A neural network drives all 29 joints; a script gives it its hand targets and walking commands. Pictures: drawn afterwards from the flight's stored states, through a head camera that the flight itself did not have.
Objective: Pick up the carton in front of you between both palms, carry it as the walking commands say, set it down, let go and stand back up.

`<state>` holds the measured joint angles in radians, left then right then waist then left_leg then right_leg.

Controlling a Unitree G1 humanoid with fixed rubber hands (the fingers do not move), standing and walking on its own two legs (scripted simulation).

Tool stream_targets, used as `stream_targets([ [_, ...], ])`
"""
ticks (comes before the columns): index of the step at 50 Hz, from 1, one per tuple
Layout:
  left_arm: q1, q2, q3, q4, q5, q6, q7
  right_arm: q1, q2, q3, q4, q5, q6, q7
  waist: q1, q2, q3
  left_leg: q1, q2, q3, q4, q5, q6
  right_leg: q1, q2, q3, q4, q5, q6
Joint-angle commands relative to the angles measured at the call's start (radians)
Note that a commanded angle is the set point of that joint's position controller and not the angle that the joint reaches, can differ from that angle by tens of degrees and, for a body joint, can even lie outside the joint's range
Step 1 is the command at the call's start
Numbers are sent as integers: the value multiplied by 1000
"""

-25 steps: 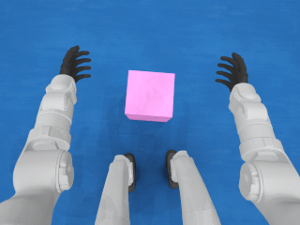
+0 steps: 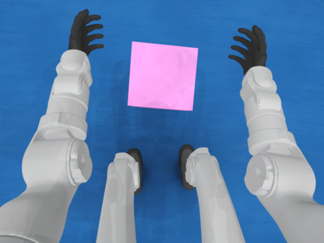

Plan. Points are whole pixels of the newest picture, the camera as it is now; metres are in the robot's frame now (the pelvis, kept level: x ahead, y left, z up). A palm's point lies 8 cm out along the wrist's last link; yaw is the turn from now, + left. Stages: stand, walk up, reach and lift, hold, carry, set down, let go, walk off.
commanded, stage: reach and lift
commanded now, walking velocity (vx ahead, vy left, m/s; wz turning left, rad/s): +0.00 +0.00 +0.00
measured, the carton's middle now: (160, 82) +0.48 -0.01 -0.46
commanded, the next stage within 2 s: none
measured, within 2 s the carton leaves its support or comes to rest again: leaves its support in 1.42 s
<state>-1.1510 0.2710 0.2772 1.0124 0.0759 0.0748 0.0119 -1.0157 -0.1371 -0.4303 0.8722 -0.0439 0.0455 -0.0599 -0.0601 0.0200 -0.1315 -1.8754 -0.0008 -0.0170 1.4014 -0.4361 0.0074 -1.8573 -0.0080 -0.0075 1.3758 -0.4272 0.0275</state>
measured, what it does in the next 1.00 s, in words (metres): lowers itself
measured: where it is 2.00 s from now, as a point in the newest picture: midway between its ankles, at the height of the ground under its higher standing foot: (162, 177)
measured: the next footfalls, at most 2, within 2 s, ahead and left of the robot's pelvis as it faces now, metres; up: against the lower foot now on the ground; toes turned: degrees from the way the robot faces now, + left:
none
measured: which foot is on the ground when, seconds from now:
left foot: down 0.00-1.00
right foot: down 0.00-1.00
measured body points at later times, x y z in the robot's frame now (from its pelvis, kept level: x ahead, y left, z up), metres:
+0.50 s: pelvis -0.06 -0.01 -0.19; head +0.31 +0.00 +0.07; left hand +0.51 +0.17 -0.36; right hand +0.47 -0.20 -0.36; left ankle +0.06 +0.11 -0.55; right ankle +0.07 -0.13 -0.55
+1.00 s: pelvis -0.05 +0.00 -0.21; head +0.31 +0.01 +0.05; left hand +0.51 +0.16 -0.39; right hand +0.47 -0.19 -0.39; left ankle +0.06 +0.11 -0.55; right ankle +0.07 -0.13 -0.55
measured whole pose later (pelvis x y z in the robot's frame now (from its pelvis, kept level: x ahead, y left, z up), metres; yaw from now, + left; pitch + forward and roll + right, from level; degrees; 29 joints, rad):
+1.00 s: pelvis -0.05 +0.00 -0.21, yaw -1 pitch +38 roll -3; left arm -1.46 0.41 -0.04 1.22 -0.24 0.02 0.08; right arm -1.36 -0.26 -0.13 1.13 0.26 0.00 -0.16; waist -0.05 -0.01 0.30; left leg -2.30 0.00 -0.03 2.18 -0.56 0.00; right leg -2.28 0.02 0.00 2.15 -0.54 0.04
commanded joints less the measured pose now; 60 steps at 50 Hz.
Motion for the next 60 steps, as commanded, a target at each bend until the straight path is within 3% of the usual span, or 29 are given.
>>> stream_targets([
  [1,-176,97,-36,-112,-43,-33,24,-127,-114,35,-82,45,-37,-10,-9,68,-912,556,-60,-25,95,559,-31,277,76,-37,83,473,42],
  [6,-250,176,-135,-182,-158,-37,57,-191,-191,139,-134,161,-40,-47,-16,79,-1087,575,-56,-20,261,547,-35,269,69,-50,248,463,42],
  [11,-373,224,-201,-198,-241,-12,75,-304,-237,198,-157,240,-7,-76,-24,86,-1127,517,-50,7,366,360,-36,266,61,-68,358,327,34],
  [16,-475,246,-223,-64,-263,11,78,-418,-248,213,-46,258,22,-92,-23,78,-915,337,-29,20,419,101,-32,191,38,-65,421,126,27],
  [20,-545,266,-234,58,-273,1,71,-504,-251,222,62,257,16,-91,-21,60,-769,229,-11,13,469,9,-24,156,23,-52,478,55,24],
  [27,-643,301,-273,145,-308,-43,66,-621,-278,253,161,273,-27,-90,-17,39,-720,180,1,-2,573,55,-20,166,20,-34,583,106,24],
  [33,-653,313,-334,86,-364,-74,80,-611,-253,325,123,352,-55,-108,-7,40,-900,281,-1,7,644,191,-18,255,37,-43,648,252,27],
  [38,-596,280,-336,5,-347,-79,87,-516,-217,347,125,384,-56,-104,18,98,-905,338,-9,17,659,269,-21,210,55,-46,661,295,24],
  [44,-544,235,-299,80,-313,-66,76,-507,-218,296,172,320,-54,-103,0,75,-682,207,-14,-4,624,162,-27,72,48,-44,635,176,24],
  [49,-558,197,-309,136,-311,-71,66,-541,-196,284,173,288,-65,-98,-11,47,-634,144,-18,-12,605,120,-23,81,46,-39,625,155,23],
  [53,-613,109,-355,147,-329,-79,68,-593,-109,333,170,311,-72,-96,-3,42,-650,146,-28,-11,593,111,-20,112,55,-40,616,155,24],
  [56,-628,108,-333,153,-291,-87,82,-599,-75,323,192,292,-72,-101,11,40,-650,160,-38,-5,588,108,-21,134,68,-39,615,149,29],
  [60,-783,-332,-444,140,-300,-80,8,-790,325,412,158,283,-63,-20,9,60,-648,161,-62,-3,592,126,-11,123,101,-49,628,161,24],
])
